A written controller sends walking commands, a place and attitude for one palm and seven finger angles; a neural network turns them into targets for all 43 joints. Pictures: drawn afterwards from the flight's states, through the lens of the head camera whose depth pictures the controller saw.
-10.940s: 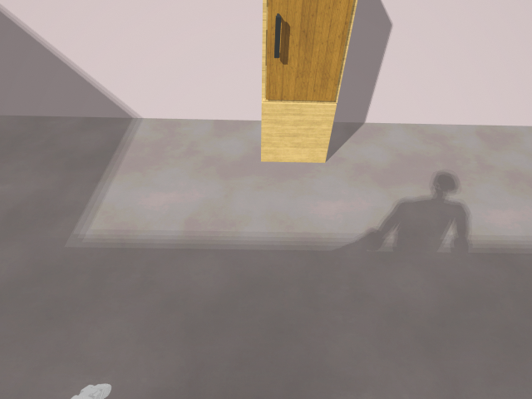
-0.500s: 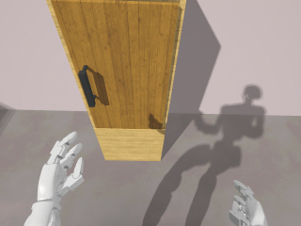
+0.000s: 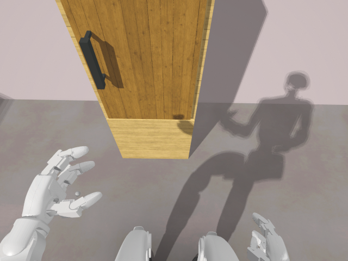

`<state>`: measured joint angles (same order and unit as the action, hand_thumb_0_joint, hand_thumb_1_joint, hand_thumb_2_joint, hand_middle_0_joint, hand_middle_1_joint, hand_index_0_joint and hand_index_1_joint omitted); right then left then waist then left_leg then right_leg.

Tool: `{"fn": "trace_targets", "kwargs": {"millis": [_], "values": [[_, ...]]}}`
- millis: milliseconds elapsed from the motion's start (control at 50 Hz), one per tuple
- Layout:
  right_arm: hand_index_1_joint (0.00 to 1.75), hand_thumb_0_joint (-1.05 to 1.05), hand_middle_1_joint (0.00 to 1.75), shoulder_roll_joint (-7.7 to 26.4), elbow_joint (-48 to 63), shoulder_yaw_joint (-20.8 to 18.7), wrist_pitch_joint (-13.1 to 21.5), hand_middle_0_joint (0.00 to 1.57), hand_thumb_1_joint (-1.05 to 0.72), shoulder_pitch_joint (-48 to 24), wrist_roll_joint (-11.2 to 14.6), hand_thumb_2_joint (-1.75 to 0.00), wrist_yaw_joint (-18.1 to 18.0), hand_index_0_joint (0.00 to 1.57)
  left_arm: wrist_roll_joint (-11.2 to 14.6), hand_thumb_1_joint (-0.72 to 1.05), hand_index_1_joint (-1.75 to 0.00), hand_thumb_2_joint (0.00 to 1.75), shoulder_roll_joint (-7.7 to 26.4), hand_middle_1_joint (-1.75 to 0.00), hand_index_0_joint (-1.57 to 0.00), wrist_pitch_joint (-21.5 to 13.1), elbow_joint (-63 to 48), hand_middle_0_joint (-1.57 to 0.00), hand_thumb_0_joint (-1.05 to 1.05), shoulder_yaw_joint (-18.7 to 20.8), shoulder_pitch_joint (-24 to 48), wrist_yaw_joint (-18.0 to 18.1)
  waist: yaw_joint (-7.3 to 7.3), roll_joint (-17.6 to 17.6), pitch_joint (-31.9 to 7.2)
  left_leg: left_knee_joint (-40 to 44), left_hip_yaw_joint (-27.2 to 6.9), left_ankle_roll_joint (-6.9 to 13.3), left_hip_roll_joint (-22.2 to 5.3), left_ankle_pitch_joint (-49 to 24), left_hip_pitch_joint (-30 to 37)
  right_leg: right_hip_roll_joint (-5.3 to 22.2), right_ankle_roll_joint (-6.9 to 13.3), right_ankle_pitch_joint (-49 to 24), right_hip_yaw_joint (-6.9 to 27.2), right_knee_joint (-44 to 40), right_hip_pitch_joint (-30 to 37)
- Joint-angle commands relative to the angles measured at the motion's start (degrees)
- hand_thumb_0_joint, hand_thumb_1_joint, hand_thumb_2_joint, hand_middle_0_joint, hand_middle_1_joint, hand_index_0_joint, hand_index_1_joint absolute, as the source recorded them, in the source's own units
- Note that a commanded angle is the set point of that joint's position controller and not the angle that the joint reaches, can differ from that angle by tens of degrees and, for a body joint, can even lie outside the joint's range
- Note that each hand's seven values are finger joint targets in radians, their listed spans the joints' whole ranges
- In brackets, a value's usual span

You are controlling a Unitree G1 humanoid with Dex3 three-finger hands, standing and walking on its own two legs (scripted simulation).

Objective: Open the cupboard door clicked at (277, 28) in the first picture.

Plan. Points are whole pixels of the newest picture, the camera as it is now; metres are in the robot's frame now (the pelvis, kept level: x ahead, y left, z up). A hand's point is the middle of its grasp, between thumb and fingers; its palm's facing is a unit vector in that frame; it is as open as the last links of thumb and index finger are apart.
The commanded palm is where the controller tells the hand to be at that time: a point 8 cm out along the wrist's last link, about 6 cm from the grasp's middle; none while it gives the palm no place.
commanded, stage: raise the hand with hooked fingers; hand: left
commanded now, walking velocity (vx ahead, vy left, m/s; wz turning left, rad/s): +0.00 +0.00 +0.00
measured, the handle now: (95, 61) +0.62 +0.26 +0.06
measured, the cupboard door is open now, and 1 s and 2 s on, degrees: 0 0 0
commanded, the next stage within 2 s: move the hooked fingers beside the handle in 1.30 s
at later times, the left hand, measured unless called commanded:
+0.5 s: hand (35, 175) +0.27 +0.29 +0.07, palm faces +0.07 -0.99 -0.07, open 13.6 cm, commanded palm +0.25 +0.33 +0.06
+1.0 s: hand (41, 156) +0.31 +0.29 +0.07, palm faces +0.00 -1.00 -0.05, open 14.0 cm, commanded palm +0.29 +0.34 +0.07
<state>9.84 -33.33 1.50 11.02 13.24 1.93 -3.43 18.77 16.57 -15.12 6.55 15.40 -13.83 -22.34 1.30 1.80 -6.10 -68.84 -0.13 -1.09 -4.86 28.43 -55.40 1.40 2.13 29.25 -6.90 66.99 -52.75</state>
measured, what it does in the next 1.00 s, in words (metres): stands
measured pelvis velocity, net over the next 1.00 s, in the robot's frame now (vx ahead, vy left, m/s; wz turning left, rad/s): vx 0.02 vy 0.02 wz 0.00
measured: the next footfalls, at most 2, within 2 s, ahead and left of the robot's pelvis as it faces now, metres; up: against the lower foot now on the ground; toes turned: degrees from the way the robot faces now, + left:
none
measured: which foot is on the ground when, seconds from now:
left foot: down 0.00-1.00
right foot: down 0.00-1.00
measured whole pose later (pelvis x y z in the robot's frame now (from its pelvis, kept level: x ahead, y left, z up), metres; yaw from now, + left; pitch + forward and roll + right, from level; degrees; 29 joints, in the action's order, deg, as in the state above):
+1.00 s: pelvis +0.02 +0.02 +0.02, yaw +0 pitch +16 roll -3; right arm 16.1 -31.8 1.0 10.2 16.6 1.7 -3.0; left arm 20.2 23.4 -19.8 23.1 24.7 -0.7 -29.1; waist 1.8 0.6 -6.9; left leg -62.4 1.3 0.9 -3.8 27.8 -50.5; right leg 1.8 0.0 27.3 -5.6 59.0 -47.3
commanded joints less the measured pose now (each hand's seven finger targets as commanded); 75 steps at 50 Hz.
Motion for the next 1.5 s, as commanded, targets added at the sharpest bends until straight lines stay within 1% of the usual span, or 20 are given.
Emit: {"fn": "trace_targets", "kwargs": {"millis": [0, 60, 140, 240, 280, 360, 460, 540, 640, 760, 840, 940, 1040, 1140, 1220, 1300, 1380, 1440, 1460, 1480], "values": [[0.30, 0.00, 0.30, 8.6, 9.8, -5.1, 4.0, 0.20, -0.90, -4.1, -0.2, -0.90, -0.4, 0.20, 1.7, -0.06, -0.92, 0.49, 7.8, -0.92, -0.27, -8.4, -15.2, -0.27, 0.00, 10.3, -2.6, 7.7, -3.95, -0.2, -16.8, 11.6, -0.8, 2.1, 4.1, -12.5, 9.2, -1.5, -1.8, -6.2, 6.0, -13.6, 13.9], [0.30, 0.00, 0.30, 10.3, 7.9, -5.2, 4.4, 0.20, -0.90, -2.6, -0.6, -0.90, -0.1, 0.20, -1.0, -0.13, -0.96, 0.46, 6.5, -0.96, -0.27, -13.2, -9.9, -0.27, 0.00, 5.9, 1.8, 7.9, -0.63, -1.5, -10.5, 11.4, -1.3, 2.2, 4.0, -7.3, 7.4, -1.9, -1.6, -0.2, 5.2, -13.4, 7.0], [0.30, 0.00, 0.30, 13.0, 8.0, -5.1, 5.1, 0.20, -0.90, -0.4, 0.2, -0.90, -0.7, 0.20, -1.2, -0.22, -1.02, 0.42, 6.3, -1.02, -0.28, -14.7, -5.0, -0.28, 0.00, 1.4, 6.3, 1.7, 1.58, -0.6, -8.4, 12.1, -1.6, 2.6, 4.4, -0.8, 7.1, -1.8, -1.2, 4.4, 5.3, -14.0, 3.5], [0.30, 0.00, 0.30, 13.9, 9.3, -5.0, 5.5, 0.20, -0.90, 0.4, 0.5, -0.90, -1.7, 0.20, 1.8, -0.34, -1.10, 0.37, 15.5, -1.10, -0.29, -13.0, -9.6, -0.29, 0.00, 10.1, 8.2, -1.5, -1.96, 4.2, -17.0, 14.7, -2.1, 2.5, 4.4, -6.4, 13.6, -2.2, -0.5, -2.0, 4.4, -13.3, 9.8], [0.30, 0.00, 0.30, 13.3, 9.4, -4.8, 5.5, 0.20, -0.90, 0.2, 0.4, -0.90, -1.3, 0.20, 2.5, -0.38, -1.12, 0.35, 14.8, -1.12, -0.29, -13.1, -11.5, -0.29, 0.00, 11.1, 7.1, -0.2, -2.77, 6.5, -18.1, 16.1, -2.8, 2.0, 4.1, -10.2, 17.2, -2.4, -0.4, -6.1, 2.9, -12.4, 10.2], [0.30, 0.00, 0.30, 12.9, 8.8, -4.7, 4.8, 0.20, -0.90, 0.4, -0.2, -0.90, -0.4, 0.20, 2.2, -0.48, -1.18, 0.31, 12.0, -1.18, -0.30, -12.3, -8.2, -0.30, 0.00, 10.5, 6.4, 2.6, -1.79, 5.5, -15.1, 16.3, -3.4, 1.3, 3.7, -14.1, 18.2, -3.0, -0.5, -9.3, 1.3, -11.8, 8.5], [0.30, 0.00, 0.30, 14.5, 9.5, -4.5, 3.2, 0.20, -0.90, 1.3, 0.2, -0.90, 0.0, 0.20, 0.0, -0.50, -1.20, 0.30, 11.1, -1.20, -0.30, -8.3, -0.7, -0.30, 0.00, 6.5, 10.8, -0.5, 0.37, 4.5, -10.4, 17.1, -3.5, 1.2, 3.6, -10.2, 16.3, -3.1, -0.7, -7.7, 1.2, -13.0, 6.2], [0.30, 0.00, 0.30, 14.9, 10.3, -4.2, 2.9, 0.20, -0.90, 1.7, 0.2, -0.90, -0.7, 0.20, 0.8, -0.50, -1.20, 0.30, 15.9, -1.20, -0.30, -7.6, -1.5, -0.30, 0.00, 10.0, 17.1, -3.0, -0.12, 3.9, -14.0, 16.5, -3.4, 1.4, 3.8, -13.1, 17.9, -3.3, -0.4, -9.5, 1.7, -13.3, 8.8], [0.30, 0.00, 0.30, 14.3, 9.3, -3.7, 3.3, 0.20, -0.90, 1.7, -0.4, -0.90, -1.0, 0.20, 2.2, -0.50, -1.20, 0.30, 19.8, -1.20, -0.30, -10.9, -2.4, -0.30, 0.00, 14.7, 20.3, -3.0, -1.31, 5.9, -17.9, 16.1, -4.0, 0.8, 3.6, -18.7, 21.5, -3.5, 0.0, -11.9, 1.7, -12.4, 9.4], [0.30, 0.00, 0.30, 14.9, 8.4, -3.7, 2.5, 0.20, -0.90, 2.4, 0.1, -0.90, -0.9, 0.20, 2.3, -0.50, -1.20, 0.30, 19.3, -1.20, -0.30, -8.2, 7.3, -0.30, 0.00, 14.0, 21.0, -5.8, -0.55, 4.5, -15.9, 16.2, -2.8, 1.3, 3.7, -17.9, 19.3, -3.1, -0.5, -12.9, 2.0, -13.8, 10.3], [0.30, 0.00, 0.30, 15.1, 9.5, -4.0, 2.2, 0.20, -0.90, 2.6, 0.4, -0.90, -0.9, 0.20, 3.5, -0.50, -1.20, 0.30, 18.3, -1.20, -0.30, -6.0, 8.0, -0.30, 0.00, 13.0, 20.3, -8.3, -0.89, 3.2, -17.5, 15.7, -1.9, 2.0, 4.2, -19.7, 18.7, -3.1, -0.6, -16.0, 2.6, -14.5, 13.1], [0.30, 0.00, 0.30, 14.9, 9.5, -4.3, 2.2, 0.20, -0.90, 3.1, -0.2, -0.90, -0.3, 0.20, 3.4, -0.50, -1.20, 0.30, 21.5, -1.20, -0.30, -9.2, 4.3, -0.30, 0.00, 15.9, 20.8, -6.1, -1.37, 3.0, -18.5, 14.9, -1.8, 2.0, 4.1, -21.3, 18.4, -3.3, -0.6, -17.1, 3.0, -13.6, 13.5], [0.30, 0.00, 0.30, 14.5, 9.0, -4.5, 1.8, 0.20, -0.90, 2.9, -0.1, -0.90, 0.0, 0.20, 3.3, -0.50, -1.20, 0.30, 20.9, -1.20, -0.30, -11.7, 4.4, -0.30, 0.00, 16.5, 21.3, -4.2, -0.94, 4.5, -17.3, 14.9, -1.2, 2.0, 4.1, -18.7, 17.7, -3.1, -0.7, -15.2, 3.7, -13.9, 13.0], [0.30, 0.00, 0.30, 14.6, 9.4, -4.2, 1.2, 0.20, -0.90, 2.7, 0.3, -0.90, -0.3, 0.20, 2.5, -0.50, -1.20, 0.30, 19.9, -1.20, -0.30, -10.2, 5.9, -0.30, 0.00, 14.1, 21.2, -5.5, -0.31, 5.8, -16.3, 15.6, -0.8, 2.3, 4.2, -16.1, 17.4, -2.9, -0.8, -13.6, 4.0, -14.9, 12.9], [0.30, 0.00, 0.30, 14.5, 9.5, -4.2, 1.1, 0.20, -0.90, 2.3, 0.4, -0.90, -0.6, 0.20, 2.9, -0.50, -1.20, 0.30, 20.6, -1.20, -0.30, -10.0, 5.3, -0.30, 0.00, 15.0, 21.2, -5.6, -0.46, 3.9, -17.3, 15.6, -0.8, 2.4, 4.2, -15.6, 17.2, -2.8, -1.2, -13.7, 4.3, -15.5, 13.9], [0.30, 0.00, 0.30, 14.3, 9.2, -3.9, 1.2, 0.20, -0.90, 2.0, 0.4, -0.90, -0.8, 0.20, 3.6, -0.50, -1.20, 0.30, 19.6, -1.20, -0.30, -10.7, 8.0, -0.30, 0.00, 15.1, 22.2, -5.5, -0.10, 1.3, -14.9, 14.9, -0.8, 2.4, 4.3, -12.7, 14.7, -2.7, -1.3, -10.9, 5.1, -16.0, 13.5], [0.30, 0.00, 0.30, 14.3, 9.2, -3.8, 1.2, 0.20, -0.90, 2.0, 0.4, -0.90, -0.8, 0.20, 3.0, -0.50, -1.20, 0.30, 19.6, -1.20, -0.30, -10.7, 9.0, -0.30, 0.00, 14.4, 23.0, -6.0, -0.13, 2.1, -15.7, 14.6, -0.6, 2.5, 4.4, -13.1, 14.8, -2.6, -1.3, -11.6, 5.4, -15.6, 13.8], [0.30, 0.00, 0.30, 14.6, 7.9, -3.5, 1.3, 0.20, -0.90, 2.3, 0.3, -0.90, -1.5, 0.20, 2.1, -0.50, -1.20, 0.30, 20.8, -1.20, -0.30, -10.9, 10.0, -0.30, 0.00, 13.3, 33.0, -6.3, 1.80, 2.7, -14.7, 13.1, -0.8, 2.7, 4.1, -11.3, 13.5, -2.7, -1.3, -9.5, 6.0, -15.0, 10.9], [0.30, 0.00, 0.30, 14.8, 7.1, -3.4, 1.3, 0.20, -0.90, 2.4, 0.3, -0.90, -1.7, 0.20, 1.6, -0.50, -1.20, 0.30, 22.8, -1.20, -0.30, -11.0, 11.2, -0.30, 0.00, 14.5, 35.7, -6.2, 1.80, 3.3, -15.0, 13.1, -1.0, 2.6, 3.9, -10.6, 13.5, -2.5, -1.2, -8.7, 6.1, -15.1, 10.5], [0.30, 0.00, 0.30, 14.7, 7.1, -3.4, 1.4, 0.20, -0.90, 2.4, 0.3, -0.90, -1.8, 0.20, 1.5, -0.50, -1.20, 0.30, 21.9, -1.20, -0.30, -11.3, 11.8, -0.30, 0.00, 13.8, 36.3, -6.4, 1.59, 3.9, -15.3, 13.5, -1.2, 2.6, 4.0, -10.6, 14.1, -2.5, -1.1, -8.5, 6.0, -15.0, 10.4]]}}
